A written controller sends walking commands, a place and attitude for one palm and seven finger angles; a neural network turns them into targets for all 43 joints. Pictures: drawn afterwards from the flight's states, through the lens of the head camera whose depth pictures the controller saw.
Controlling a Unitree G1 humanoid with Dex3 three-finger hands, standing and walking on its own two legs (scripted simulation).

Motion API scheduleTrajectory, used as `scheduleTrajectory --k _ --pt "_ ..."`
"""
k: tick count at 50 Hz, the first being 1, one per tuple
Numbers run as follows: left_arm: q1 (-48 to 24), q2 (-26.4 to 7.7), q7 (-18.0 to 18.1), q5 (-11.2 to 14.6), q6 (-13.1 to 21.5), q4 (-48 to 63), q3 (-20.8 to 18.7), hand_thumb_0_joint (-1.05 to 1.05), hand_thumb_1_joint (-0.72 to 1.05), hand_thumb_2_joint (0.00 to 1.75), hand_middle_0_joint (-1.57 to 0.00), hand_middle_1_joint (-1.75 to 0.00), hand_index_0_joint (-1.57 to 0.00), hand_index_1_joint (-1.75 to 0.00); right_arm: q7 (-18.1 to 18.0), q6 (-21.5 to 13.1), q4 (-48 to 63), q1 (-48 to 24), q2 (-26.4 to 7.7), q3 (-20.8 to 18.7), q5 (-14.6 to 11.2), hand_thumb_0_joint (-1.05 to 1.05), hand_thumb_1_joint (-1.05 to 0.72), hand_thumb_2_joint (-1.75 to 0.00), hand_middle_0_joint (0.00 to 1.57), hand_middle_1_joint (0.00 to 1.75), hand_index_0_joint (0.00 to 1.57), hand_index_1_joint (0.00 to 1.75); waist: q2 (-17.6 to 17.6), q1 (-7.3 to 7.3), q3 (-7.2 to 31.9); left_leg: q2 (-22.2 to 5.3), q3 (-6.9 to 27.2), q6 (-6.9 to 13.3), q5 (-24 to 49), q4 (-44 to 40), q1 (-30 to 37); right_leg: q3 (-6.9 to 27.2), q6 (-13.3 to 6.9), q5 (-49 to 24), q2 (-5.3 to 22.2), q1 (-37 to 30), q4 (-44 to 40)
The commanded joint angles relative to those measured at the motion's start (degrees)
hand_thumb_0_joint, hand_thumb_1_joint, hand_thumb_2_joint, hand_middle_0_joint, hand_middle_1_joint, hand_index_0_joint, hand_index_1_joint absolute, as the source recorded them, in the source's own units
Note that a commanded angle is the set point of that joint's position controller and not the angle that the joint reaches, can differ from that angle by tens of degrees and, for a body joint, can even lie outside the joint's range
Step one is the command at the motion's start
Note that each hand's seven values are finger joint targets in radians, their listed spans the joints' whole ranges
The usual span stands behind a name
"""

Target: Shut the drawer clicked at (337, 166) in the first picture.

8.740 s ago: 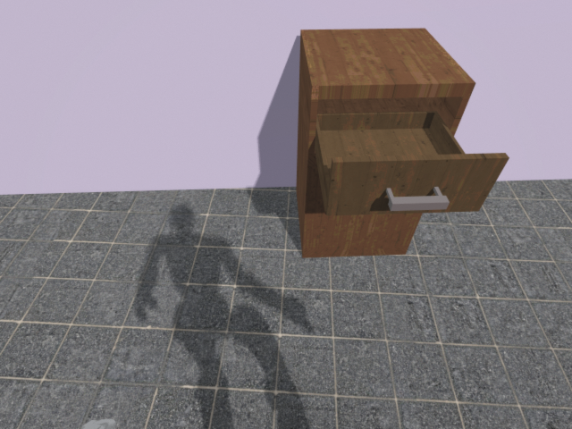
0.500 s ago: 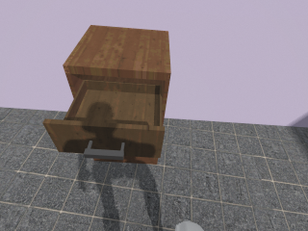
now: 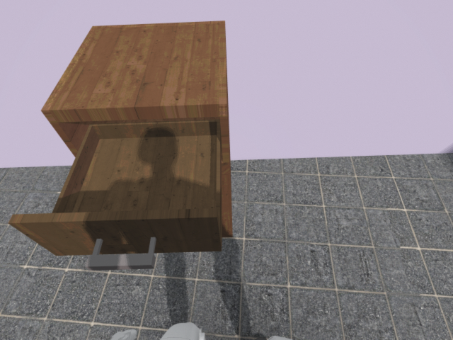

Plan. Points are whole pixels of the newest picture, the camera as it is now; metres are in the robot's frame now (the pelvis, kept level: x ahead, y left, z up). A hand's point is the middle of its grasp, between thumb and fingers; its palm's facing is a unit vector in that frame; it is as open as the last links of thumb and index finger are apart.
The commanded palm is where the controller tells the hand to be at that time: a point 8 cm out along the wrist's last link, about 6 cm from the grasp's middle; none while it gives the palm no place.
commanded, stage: come to a stop and stand still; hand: left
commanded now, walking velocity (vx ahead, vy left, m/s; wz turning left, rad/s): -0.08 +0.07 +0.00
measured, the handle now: (123, 252) +0.30 +0.25 -0.10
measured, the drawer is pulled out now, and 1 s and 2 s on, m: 0.29 0.29 0.29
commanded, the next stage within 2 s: look again from close up in 0.82 s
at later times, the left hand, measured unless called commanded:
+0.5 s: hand out of the picture -0.03 +0.29 -0.16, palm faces +0.05 -0.95 -0.30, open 7.4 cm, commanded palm none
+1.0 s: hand out of the picture -0.04 +0.28 -0.16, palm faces -0.01 -0.98 -0.20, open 7.4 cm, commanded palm none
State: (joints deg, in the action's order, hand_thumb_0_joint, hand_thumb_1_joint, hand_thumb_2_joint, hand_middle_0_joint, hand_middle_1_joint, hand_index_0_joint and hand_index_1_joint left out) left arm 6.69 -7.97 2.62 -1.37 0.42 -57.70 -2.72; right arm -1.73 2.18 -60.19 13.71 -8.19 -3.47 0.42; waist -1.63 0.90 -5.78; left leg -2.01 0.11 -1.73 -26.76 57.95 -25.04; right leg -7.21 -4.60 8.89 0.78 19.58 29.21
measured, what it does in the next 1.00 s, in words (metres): steps to the left: left foot, then right foot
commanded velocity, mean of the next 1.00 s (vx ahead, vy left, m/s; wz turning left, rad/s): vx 0.00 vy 0.00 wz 0.00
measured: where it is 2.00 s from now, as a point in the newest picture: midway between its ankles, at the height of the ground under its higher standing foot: outside the picture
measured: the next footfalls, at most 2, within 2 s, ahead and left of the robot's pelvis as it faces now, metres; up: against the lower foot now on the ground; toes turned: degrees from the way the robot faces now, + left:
left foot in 0.24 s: +0.00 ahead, +0.16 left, +0.00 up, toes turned +3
right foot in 0.50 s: +0.02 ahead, +0.00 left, +0.00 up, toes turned +1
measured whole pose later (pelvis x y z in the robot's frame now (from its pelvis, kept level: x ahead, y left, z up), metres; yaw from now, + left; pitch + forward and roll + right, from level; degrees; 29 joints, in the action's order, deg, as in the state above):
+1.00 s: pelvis -0.05 +0.11 +0.01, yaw -2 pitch +0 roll +0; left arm 17.8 -8.5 1.9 -1.2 -0.7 -59.4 0.3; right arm -0.7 0.5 -61.5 19.1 -10.0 -0.1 0.7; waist -0.7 0.5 0.0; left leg 5.1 -6.5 6.5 -10.7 21.5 -11.3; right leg 0.6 -0.4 12.8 -0.1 13.2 26.2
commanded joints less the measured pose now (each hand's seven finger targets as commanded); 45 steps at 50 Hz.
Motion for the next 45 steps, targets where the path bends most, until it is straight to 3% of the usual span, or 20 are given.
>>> scheduleTrajectory --k 1,5,6,7,8,10,11,13,14,15,17,18,23,24,26,27,28,30,34,45 --pt "4.70 -9.79 0.19 -0.42 -0.39 2.94 -2.48 0.00 0.90 0.90 -0.20 -0.30 -0.20 -0.30 0.35 1.02 1.31 8.23 -2.47 -0.87 0.59 0.00 -0.90 -0.90 0.20 0.30 0.20 0.30 9.49 -0.90 8.49 0.26 0.46 -1.11 2.81 0.84 2.50 13.32 -6.58 -19.02 16.15 -3.76 -11.02" --pt "4.88 -10.80 -0.02 -1.03 -0.83 3.72 -2.90 0.00 0.90 0.90 -0.20 -0.30 -0.20 -0.30 0.80 0.07 3.30 4.73 -3.40 -0.77 0.42 0.00 -0.90 -0.90 0.20 0.30 0.20 0.30 11.85 -1.96 9.07 0.42 -0.18 -0.67 1.86 -7.80 4.92 15.68 -6.34 -5.09 15.45 -4.43 -12.60" --pt "8.64 -14.98 1.93 -0.62 -0.24 5.72 -1.93 0.00 0.90 0.90 -0.20 -0.30 -0.20 -0.30 1.30 -0.73 8.02 6.60 -8.62 -1.94 0.24 0.00 -0.90 -0.90 0.20 0.30 0.20 0.30 6.21 0.05 22.60 4.19 -3.88 -2.13 -2.76 -5.35 3.56 24.56 -4.88 -24.93 18.80 -20.14 -8.57" --pt "7.48 -15.93 1.90 -0.73 -0.46 7.39 -2.67 0.00 0.90 0.90 -0.20 -0.30 -0.20 -0.30 1.31 -0.83 10.33 4.19 -6.16 -1.77 0.36 0.00 -0.90 -0.90 0.20 0.30 0.20 0.30 2.20 -0.99 22.73 1.29 -2.18 -0.87 -0.88 -9.45 2.71 21.06 -6.60 -13.66 17.96 -20.29 -3.76" --pt "7.80 -14.24 1.68 -0.86 -0.58 7.36 -2.50 0.00 0.90 0.90 -0.20 -0.30 -0.20 -0.30 1.40 -1.11 11.42 0.66 -5.73 -1.01 0.35 0.00 -0.90 -0.90 0.20 0.30 0.20 0.30 0.18 -2.63 19.85 2.47 -4.09 -0.40 -0.97 -17.36 4.38 19.96 -7.02 -9.94 16.81 -16.77 -4.02" --pt "5.85 -14.04 1.37 -0.74 -1.62 7.36 -1.94 0.00 0.90 0.90 -0.20 -0.30 -0.20 -0.30 1.23 -1.06 11.46 3.78 -5.23 -0.43 -0.08 0.00 -0.90 -0.90 0.20 0.30 0.20 0.30 6.23 0.53 11.41 4.21 -5.22 0.78 6.74 -31.50 13.25 15.50 -2.78 5.82 13.30 -3.03 -4.26" --pt "5.27 -11.74 1.13 -0.32 -2.04 7.41 -1.17 0.00 0.90 0.90 -0.20 -0.30 -0.20 -0.30 1.06 -1.29 11.02 5.97 -6.22 -0.25 0.08 0.00 -0.90 -0.90 0.20 0.30 0.20 0.30 5.23 1.57 7.17 1.92 -4.04 1.50 9.25 -36.19 16.13 12.35 -0.02 13.89 9.65 2.81 -2.52" --pt "7.28 -7.03 0.37 0.66 -3.07 7.82 -0.19 0.00 0.90 0.90 -0.20 -0.30 -0.20 -0.30 1.06 -1.45 13.18 3.71 -11.93 -0.94 1.34 0.00 -0.90 -0.90 0.20 0.30 0.20 0.30 -9.59 0.22 0.79 -12.32 11.83 6.92 5.28 -46.06 6.95 3.94 5.04 17.81 0.49 7.94 10.11" --pt "7.96 -7.30 0.30 0.59 -3.47 7.95 -0.50 0.00 0.90 0.90 -0.20 -0.30 -0.20 -0.30 1.02 -1.08 14.71 -0.71 -12.55 -0.79 1.57 0.00 -0.90 -0.90 0.20 0.30 0.20 0.30 -8.57 -0.80 -2.43 -14.53 14.08 10.67 2.16 -47.14 -1.50 5.78 4.30 16.85 -0.32 4.79 17.11" --pt "8.19 -7.89 0.31 -0.21 -3.88 7.12 -0.33 0.00 0.90 0.90 -0.20 -0.30 -0.20 -0.30 0.80 -1.35 14.67 -3.15 -10.63 -0.27 1.49 0.00 -0.90 -0.90 0.20 0.30 0.20 0.30 -10.73 -1.43 -4.19 -11.84 12.84 9.94 1.21 -47.69 -4.80 8.49 4.00 15.25 -0.21 3.72 21.83" --pt "11.20 -7.30 -0.23 -0.04 -3.47 6.76 -0.31 0.00 0.90 0.90 -0.20 -0.30 -0.20 -0.30 1.13 -0.95 14.98 -5.65 -10.49 0.25 1.36 0.00 -0.90 -0.90 0.20 0.30 0.20 0.30 -4.30 -2.88 -5.13 -8.86 8.56 9.95 2.63 -45.27 -7.33 9.04 4.08 12.28 -1.07 1.28 26.18" --pt "11.67 -6.87 -0.41 0.13 -3.25 6.56 -0.01 0.00 0.90 0.90 -0.20 -0.30 -0.20 -0.30 1.24 -1.03 14.34 -5.31 -10.33 0.34 1.40 0.00 -0.90 -0.90 0.20 0.30 0.20 0.30 -4.35 -2.93 -5.11 -8.17 7.01 9.89 4.59 -45.39 -6.32 8.23 3.99 12.05 -1.52 1.62 26.36" --pt "13.38 -7.10 -0.48 -0.05 -1.62 6.80 0.09 0.00 0.90 0.90 -0.20 -0.30 -0.20 -0.30 0.77 -1.64 12.27 1.02 -10.19 0.51 1.01 0.00 -0.90 -0.90 0.20 0.30 0.20 0.30 0.38 -2.00 -0.92 -9.01 11.92 10.12 4.37 -41.47 4.12 8.15 3.12 10.62 -0.25 -2.49 2.85" --pt "14.65 -6.92 -0.35 -0.13 -1.09 6.52 0.23 0.00 0.90 0.90 -0.20 -0.30 -0.20 -0.30 0.79 -1.79 12.04 1.63 -9.76 0.64 0.78 0.00 -0.90 -0.90 0.20 0.30 0.20 0.30 3.07 -2.24 1.35 -7.43 11.05 8.53 3.27 -39.57 5.23 10.22 2.66 7.61 0.29 -4.91 -3.25" --pt "13.55 -7.90 -0.21 -0.24 -0.04 6.79 0.79 0.00 0.90 0.90 -0.20 -0.30 -0.20 -0.30 0.87 -2.11 11.73 2.56 -8.11 1.18 0.13 0.00 -0.90 -0.90 0.20 0.30 0.20 0.30 6.44 -0.31 3.14 -2.14 6.38 5.12 5.29 -36.36 8.21 19.10 -0.51 9.24 5.80 -2.82 -8.07" --pt "12.72 -8.16 -0.33 -0.07 0.39 6.74 1.01 0.00 0.90 0.90 -0.20 -0.30 -0.20 -0.30 0.90 -2.19 11.07 3.50 -7.87 1.39 0.13 0.00 -0.90 -0.90 0.20 0.30 0.20 0.30 7.54 0.78 5.02 -0.97 4.55 4.49 8.00 -35.03 12.43 20.69 -1.52 10.69 7.01 -0.64 -9.26" --pt "11.00 -8.35 -0.29 0.09 0.81 6.70 0.71 0.00 0.90 0.90 -0.20 -0.30 -0.20 -0.30 0.78 -1.99 9.96 5.15 -7.23 1.26 0.17 0.00 -0.90 -0.90 0.20 0.30 0.20 0.30 12.41 1.73 7.36 -0.83 3.38 4.26 9.52 -33.89 15.45 20.42 -1.93 10.98 6.87 -0.35 -9.85" --pt "9.45 -7.86 -0.34 0.31 0.61 7.06 1.03 0.00 0.90 0.90 -0.20 -0.30 -0.20 -0.30 0.81 -2.17 8.46 6.06 -7.95 1.45 0.34 0.00 -0.90 -0.90 0.20 0.30 0.20 0.30 9.09 2.24 6.21 -1.48 3.61 4.19 9.37 -34.96 18.40 18.87 -1.08 14.88 6.13 3.16 -10.11" --pt "12.49 -7.15 -0.47 0.33 -0.19 5.43 1.25 0.00 0.90 0.90 -0.20 -0.30 -0.20 -0.30 0.98 -2.74 6.75 4.03 -9.05 1.82 0.58 0.00 -0.90 -0.90 0.20 0.30 0.20 0.30 -1.55 -0.59 2.83 -5.38 9.34 5.37 -0.35 -45.02 10.08 12.77 1.21 10.75 1.99 -2.29 -5.04" --pt "14.45 -5.59 -0.49 0.08 -0.42 1.10 1.96 0.00 0.90 0.90 -0.20 -0.30 -0.20 -0.30 0.46 -3.02 2.55 5.78 -8.42 2.11 0.41 0.00 -0.90 -0.90 0.20 0.30 0.20 0.30 0.39 -1.41 0.96 -5.91 9.99 5.85 -1.00 -47.28 9.05 11.55 1.58 7.85 2.04 -3.92 -5.58"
